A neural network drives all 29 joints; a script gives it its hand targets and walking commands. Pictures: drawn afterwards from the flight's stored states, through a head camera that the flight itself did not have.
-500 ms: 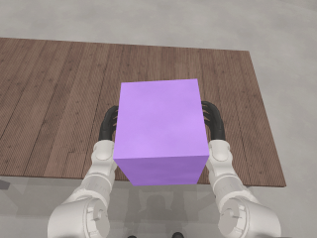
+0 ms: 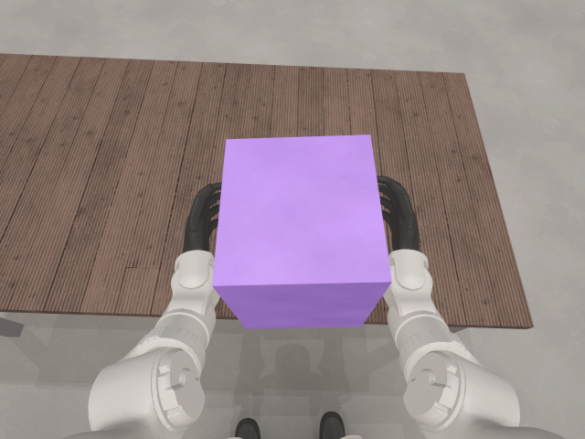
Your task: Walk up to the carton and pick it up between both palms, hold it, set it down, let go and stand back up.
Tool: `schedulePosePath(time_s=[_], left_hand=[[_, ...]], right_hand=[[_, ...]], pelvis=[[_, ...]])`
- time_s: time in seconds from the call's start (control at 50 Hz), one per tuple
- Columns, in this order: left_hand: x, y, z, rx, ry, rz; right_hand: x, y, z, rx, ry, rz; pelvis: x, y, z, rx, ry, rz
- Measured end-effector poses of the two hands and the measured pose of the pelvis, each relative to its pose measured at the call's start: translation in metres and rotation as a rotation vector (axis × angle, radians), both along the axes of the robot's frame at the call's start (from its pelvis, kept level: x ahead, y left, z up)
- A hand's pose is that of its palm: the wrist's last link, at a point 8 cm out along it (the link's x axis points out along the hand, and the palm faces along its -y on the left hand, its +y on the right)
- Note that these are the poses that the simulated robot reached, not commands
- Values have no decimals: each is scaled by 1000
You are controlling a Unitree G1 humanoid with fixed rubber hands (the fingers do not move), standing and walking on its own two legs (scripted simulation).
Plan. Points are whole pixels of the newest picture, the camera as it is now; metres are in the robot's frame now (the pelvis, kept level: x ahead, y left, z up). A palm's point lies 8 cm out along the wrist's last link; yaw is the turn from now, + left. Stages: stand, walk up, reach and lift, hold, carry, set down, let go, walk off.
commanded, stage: set down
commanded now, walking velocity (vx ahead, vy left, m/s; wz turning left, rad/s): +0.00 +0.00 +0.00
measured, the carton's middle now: (301, 243) +0.40 -0.02 -0.07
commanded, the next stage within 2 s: none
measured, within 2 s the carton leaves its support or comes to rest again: neither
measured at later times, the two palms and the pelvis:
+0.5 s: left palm (203, 238) +0.40 +0.13 -0.03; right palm (402, 243) +0.38 -0.16 -0.03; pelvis +0.00 +0.00 -0.01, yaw +0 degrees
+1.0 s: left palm (204, 238) +0.40 +0.13 -0.04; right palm (401, 243) +0.38 -0.16 -0.04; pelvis -0.01 +0.01 -0.02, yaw -1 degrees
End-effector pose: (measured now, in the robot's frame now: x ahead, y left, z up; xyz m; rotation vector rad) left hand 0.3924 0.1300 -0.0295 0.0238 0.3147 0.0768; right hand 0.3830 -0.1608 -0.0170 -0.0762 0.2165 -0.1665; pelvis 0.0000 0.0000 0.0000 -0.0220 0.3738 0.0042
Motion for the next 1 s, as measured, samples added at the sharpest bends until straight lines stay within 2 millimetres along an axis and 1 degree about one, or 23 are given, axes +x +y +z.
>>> schedulePosePath(time_s=[0.24, 0.46, 0.64, 1.0], left_hand=[[4, -5, -3, 0, -30, -21], [5, -4, -5, -10, -38, -19], [5, -4, -7, -21, -52, -20], [9, -3, -14, -30, -87, -16]], right_hand=[[-6, -4, -12, 9, 18, -22], [-6, -3, -13, 20, 16, -27], [-5, -3, -14, 28, 11, -27], [-4, -3, -18, 38, -24, -32]], pelvis=[[1, 1, -5, -5, 36, -5], [0, 0, -9, -9, 35, 0], [-4, -1, -13, -6, 24, 0], [-11, 5, -23, -2, 46, -21]])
